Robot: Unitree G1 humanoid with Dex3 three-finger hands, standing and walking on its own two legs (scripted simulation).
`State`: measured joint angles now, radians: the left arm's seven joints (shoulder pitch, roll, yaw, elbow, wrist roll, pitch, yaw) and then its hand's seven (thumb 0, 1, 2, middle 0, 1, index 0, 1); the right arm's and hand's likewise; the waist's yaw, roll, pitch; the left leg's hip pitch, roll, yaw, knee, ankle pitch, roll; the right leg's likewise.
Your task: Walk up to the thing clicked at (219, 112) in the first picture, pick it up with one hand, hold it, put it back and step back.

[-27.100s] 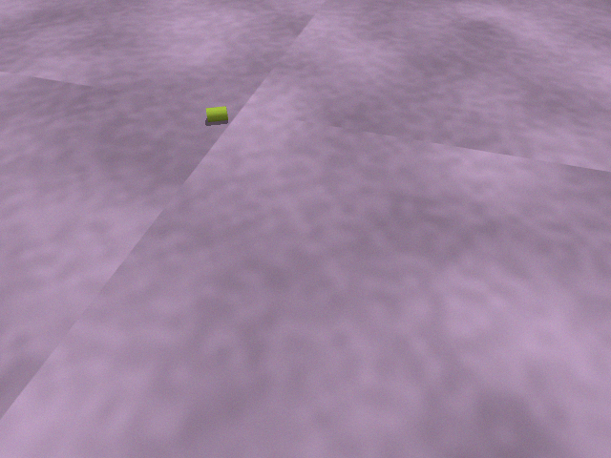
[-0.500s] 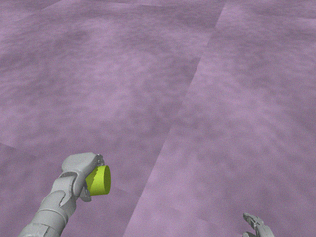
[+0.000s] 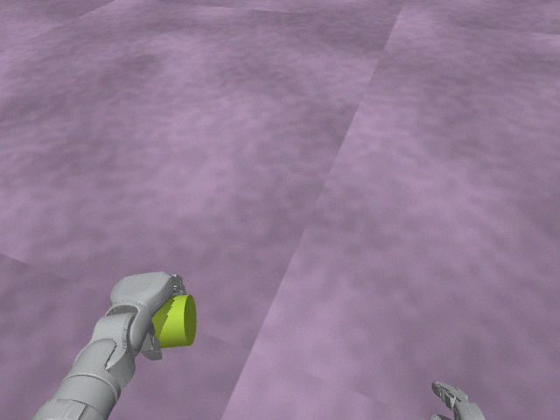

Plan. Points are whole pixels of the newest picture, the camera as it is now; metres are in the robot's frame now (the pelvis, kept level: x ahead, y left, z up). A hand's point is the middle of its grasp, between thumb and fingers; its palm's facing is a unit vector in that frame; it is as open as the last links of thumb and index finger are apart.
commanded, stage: crouch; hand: left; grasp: from above
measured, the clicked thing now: (154, 322) +0.30 +0.23 -0.06
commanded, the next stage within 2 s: lower in 1.90 s
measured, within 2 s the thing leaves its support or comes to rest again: neither
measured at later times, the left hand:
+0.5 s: hand (164, 348) +0.29 +0.24 -0.14, palm faces -0.48 -0.01 -0.88, open 10.7 cm
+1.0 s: hand (188, 363) +0.35 +0.26 -0.39, palm faces -0.48 -0.02 -0.88, open 10.8 cm
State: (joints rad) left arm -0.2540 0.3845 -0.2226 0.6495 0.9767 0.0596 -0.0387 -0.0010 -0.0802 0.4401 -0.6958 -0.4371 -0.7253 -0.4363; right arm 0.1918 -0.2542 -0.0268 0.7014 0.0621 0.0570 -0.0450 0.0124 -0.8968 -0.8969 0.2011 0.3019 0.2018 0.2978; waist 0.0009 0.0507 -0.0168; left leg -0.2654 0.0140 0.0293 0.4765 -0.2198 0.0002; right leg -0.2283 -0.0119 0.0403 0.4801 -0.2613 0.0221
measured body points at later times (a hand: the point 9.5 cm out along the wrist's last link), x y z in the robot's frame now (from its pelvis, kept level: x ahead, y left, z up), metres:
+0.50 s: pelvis -0.02 +0.00 -0.04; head +0.05 +0.01 +0.40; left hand +0.31 +0.23 -0.09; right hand +0.09 -0.28 -0.16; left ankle +0.02 +0.12 -0.74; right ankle +0.00 -0.14 -0.74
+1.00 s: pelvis -0.07 +0.01 -0.25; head +0.12 +0.03 +0.16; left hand +0.37 +0.26 -0.34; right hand -0.03 -0.26 -0.38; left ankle +0.02 +0.12 -0.74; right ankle -0.01 -0.13 -0.74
